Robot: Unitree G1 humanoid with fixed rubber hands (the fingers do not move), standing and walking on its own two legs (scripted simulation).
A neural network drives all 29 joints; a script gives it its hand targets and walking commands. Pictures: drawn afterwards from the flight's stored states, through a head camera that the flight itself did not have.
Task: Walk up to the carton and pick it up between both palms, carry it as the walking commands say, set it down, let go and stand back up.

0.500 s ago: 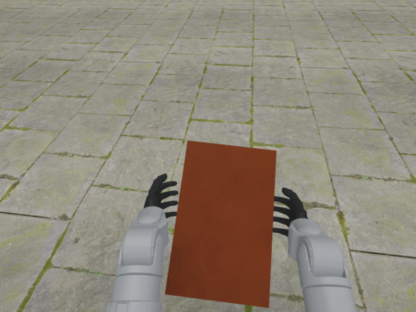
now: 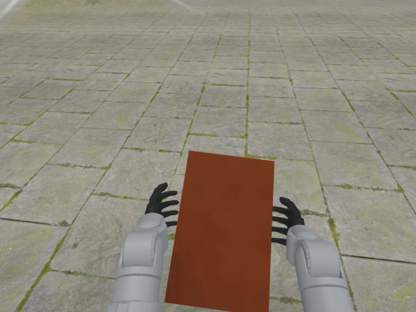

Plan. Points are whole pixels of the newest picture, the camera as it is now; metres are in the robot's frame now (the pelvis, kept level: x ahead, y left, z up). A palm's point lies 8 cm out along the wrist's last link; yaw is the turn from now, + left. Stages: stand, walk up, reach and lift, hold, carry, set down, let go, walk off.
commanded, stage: carry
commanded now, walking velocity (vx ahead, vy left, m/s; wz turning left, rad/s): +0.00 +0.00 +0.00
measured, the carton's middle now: (220, 228) +0.34 +0.01 -0.03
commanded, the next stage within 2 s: hold in 1.12 s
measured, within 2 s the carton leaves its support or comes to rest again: neither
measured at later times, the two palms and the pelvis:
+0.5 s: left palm (150, 236) +0.26 +0.14 +0.07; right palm (298, 251) +0.24 -0.13 +0.05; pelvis -0.03 +0.00 +0.00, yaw +0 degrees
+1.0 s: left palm (151, 235) +0.27 +0.14 +0.06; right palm (295, 248) +0.25 -0.13 +0.04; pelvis -0.02 +0.00 +0.00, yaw +0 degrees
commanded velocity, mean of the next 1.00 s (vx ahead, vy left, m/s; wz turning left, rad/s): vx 0.00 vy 0.00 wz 0.00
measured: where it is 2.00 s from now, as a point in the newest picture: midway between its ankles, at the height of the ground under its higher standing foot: outside the picture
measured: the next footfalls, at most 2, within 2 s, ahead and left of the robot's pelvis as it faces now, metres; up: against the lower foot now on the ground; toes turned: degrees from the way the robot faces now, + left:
none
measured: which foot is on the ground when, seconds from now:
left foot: down 0.00-1.00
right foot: down 0.00-1.00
